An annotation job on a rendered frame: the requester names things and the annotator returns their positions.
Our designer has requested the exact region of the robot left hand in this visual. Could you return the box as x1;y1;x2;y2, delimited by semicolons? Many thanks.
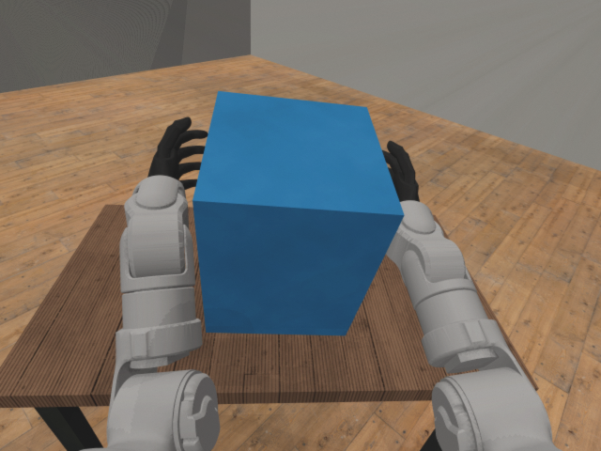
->
147;117;208;190

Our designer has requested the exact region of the robot right hand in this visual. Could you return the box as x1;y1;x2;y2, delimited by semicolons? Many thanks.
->
382;141;420;202

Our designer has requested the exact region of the left robot forearm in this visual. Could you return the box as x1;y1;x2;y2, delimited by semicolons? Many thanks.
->
106;176;203;443

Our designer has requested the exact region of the robot left upper arm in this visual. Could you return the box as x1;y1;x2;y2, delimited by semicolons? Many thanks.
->
80;369;220;451

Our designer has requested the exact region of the right robot forearm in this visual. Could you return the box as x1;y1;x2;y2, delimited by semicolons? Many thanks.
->
386;200;552;440

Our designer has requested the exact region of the robot right upper arm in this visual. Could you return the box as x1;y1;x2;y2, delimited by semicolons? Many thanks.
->
432;367;562;451

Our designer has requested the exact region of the table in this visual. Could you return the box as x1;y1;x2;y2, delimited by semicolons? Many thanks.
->
0;205;539;451

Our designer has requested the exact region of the carton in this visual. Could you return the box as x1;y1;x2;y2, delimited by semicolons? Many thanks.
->
193;91;405;335

